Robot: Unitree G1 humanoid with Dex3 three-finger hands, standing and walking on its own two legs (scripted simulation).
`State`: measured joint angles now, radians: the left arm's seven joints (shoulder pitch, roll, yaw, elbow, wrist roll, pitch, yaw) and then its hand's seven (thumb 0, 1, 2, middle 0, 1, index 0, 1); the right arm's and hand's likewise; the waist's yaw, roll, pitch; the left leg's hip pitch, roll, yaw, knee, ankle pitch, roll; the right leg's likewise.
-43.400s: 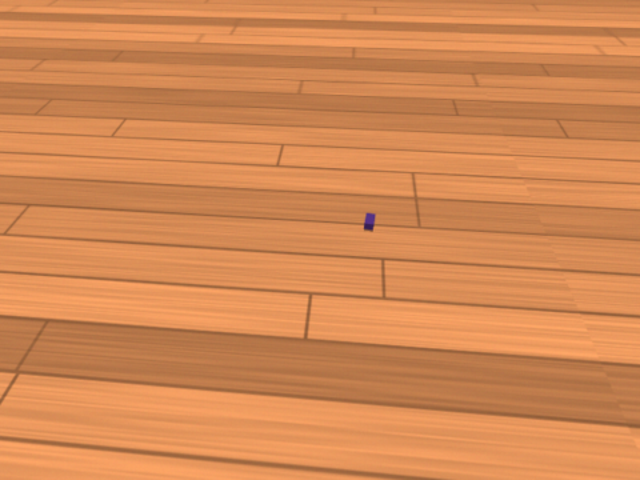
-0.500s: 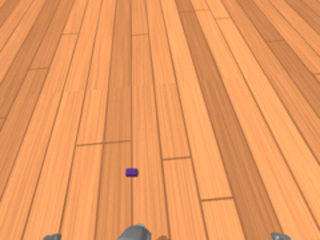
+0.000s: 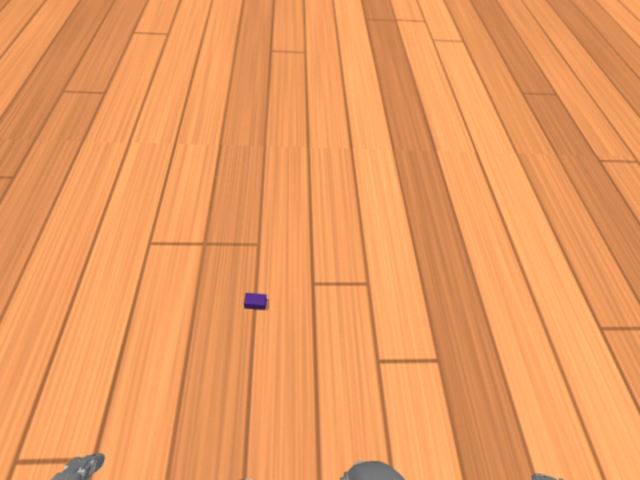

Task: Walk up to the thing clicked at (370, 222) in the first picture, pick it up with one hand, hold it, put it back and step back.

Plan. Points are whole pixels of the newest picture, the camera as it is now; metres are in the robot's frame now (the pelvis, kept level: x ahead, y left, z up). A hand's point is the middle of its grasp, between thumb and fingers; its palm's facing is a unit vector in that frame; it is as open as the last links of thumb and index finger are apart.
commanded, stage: step back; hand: left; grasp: from above
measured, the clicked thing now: (255, 301) +0.71 +0.20 -0.75
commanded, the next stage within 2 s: none
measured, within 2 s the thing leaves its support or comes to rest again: neither
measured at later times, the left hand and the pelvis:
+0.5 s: hand out of the picture -0.04 +0.24 -0.14, palm faces +0.03 -0.90 -0.44, open 7.4 cm; pelvis -0.17 -0.04 -0.02, yaw +3 degrees
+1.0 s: hand out of the picture -0.30 +0.20 -0.14, palm faces -0.01 -0.90 -0.44, open 7.4 cm; pelvis -0.35 -0.07 -0.01, yaw -2 degrees
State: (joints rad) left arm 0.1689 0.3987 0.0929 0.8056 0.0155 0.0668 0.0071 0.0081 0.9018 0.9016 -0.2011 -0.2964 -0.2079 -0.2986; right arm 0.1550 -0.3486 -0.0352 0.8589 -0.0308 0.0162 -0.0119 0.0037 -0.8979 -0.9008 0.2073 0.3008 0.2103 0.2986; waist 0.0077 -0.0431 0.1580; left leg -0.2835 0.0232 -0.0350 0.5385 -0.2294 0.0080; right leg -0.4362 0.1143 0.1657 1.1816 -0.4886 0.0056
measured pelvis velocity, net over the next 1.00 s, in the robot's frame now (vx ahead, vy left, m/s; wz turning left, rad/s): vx -0.35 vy -0.07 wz -0.04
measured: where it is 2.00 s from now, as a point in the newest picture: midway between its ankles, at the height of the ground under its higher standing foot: outside the picture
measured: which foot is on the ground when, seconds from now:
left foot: down 0.00-0.18, up 0.20-0.50, down 0.52-0.90, up 0.92-1.00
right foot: up 0.00-0.12, down 0.14-0.54, up 0.56-0.84, down 0.86-1.00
